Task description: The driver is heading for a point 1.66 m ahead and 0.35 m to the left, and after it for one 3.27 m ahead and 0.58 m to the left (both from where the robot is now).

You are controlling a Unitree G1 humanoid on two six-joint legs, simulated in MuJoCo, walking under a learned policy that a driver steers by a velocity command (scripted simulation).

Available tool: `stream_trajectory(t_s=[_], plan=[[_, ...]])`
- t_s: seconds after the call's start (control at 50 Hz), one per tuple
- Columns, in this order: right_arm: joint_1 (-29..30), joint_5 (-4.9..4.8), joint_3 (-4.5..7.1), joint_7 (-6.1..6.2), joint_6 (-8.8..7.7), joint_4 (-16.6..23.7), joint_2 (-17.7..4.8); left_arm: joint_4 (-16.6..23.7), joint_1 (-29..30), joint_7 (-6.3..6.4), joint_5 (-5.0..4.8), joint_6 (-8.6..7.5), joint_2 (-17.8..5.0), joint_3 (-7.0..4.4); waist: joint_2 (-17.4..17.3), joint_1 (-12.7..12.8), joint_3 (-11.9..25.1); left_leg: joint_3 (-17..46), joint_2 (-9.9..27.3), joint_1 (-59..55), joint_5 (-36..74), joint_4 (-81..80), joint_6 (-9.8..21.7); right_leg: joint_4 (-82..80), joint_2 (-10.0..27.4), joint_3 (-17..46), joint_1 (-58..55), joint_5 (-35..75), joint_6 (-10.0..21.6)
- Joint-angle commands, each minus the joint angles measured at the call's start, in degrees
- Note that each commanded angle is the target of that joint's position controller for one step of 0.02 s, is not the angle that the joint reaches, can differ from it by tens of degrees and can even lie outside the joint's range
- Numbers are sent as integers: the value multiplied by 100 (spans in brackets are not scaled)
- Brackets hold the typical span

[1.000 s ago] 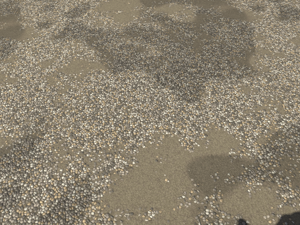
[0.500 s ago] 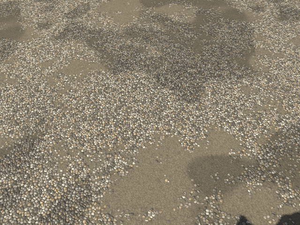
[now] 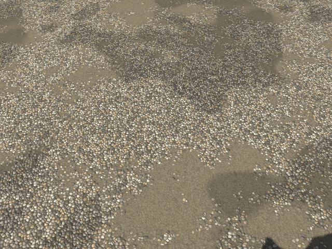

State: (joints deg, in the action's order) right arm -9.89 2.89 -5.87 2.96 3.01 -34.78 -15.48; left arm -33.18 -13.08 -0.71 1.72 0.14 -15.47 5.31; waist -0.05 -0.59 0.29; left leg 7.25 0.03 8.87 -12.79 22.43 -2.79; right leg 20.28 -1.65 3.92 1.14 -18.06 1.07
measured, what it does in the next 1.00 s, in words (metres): stands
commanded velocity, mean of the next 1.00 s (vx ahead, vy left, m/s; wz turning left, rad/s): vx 0.26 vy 0.00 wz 0.00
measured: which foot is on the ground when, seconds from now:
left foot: down 0.00-1.00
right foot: down 0.00-1.00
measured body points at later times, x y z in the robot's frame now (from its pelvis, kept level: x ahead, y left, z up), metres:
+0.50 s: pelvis +0.01 +0.00 +0.00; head +0.00 -0.01 +0.45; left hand +0.13 +0.25 -0.10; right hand +0.14 -0.26 -0.10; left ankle +0.00 +0.16 -0.74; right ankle -0.08 -0.11 -0.74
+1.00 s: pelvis +0.02 -0.01 +0.00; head +0.02 -0.01 +0.45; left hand +0.05 +0.25 -0.13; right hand +0.08 -0.26 -0.13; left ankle +0.00 +0.16 -0.74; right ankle -0.08 -0.11 -0.74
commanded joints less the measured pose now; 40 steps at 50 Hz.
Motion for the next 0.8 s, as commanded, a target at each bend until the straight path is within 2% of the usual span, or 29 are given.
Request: stream_trajectory(t_s=[0.02,0.3,0.36,0.38,0.46,0.52,0.72,0.74,0.8], plan=[[322,5,173,21,-86,479,-575,457,207,16,-2,-88,-610,-187,35,3,235,334,227,-595,1951,5,255,-297,388,447,544,1897,-132],[319,6,178,31,-80,494,-582,419,200,16,-5,-86,-627,-194,39,6,245,329,224,-610,1999,-5,226,-305,386,460,496,2036,-131],[-56,-80,246,39,-52,256,-697,167,-179,-17,-85,-74,-762,-272,35,3,200,379,257,-708,1892,-131,274,-451,431,508,423,2027,-93],[-161,-36,247,33,-47,205,-723,48,-286,-9,-87,-19,-809,-293,100,-20,128,380,272,-621,1631,-236,323,-444,429,490,382,1956,-5],[-295,-120,322,26,-76,21,-714,-149,-447,26,-133,42,-763,-359,44,7,-92,330,241,-444,1344,-263,376,-480,424,479,409,1833,78],[-385,-148,366,51,-95,-69,-698,-269,-539,51,-159,39,-759,-410,47,5,-78,298,226,-432,1555,-203,384,-417,406,450,400,2160,74],[-832,-156,435,111,-36,-441,-624,-657,-1026,125,-198,72,-746,-495,56,-1,40,211,168,-564,2155,-112,358,-315,367,372,294,3024,7],[-903,-108,411,121,-4,-426,-542,-669,-1132,113,-170,107,-643,-467,88,6,171,202,180,-588,2157,-148,358,-344,394,388,159,3155,41],[-945,-133,439,133,7,-502,-559,-753,-1205,131,-189,148,-658,-492,97,5,22,181,166,-479,2099,-193,333,-372,396,383,157,3208,46]])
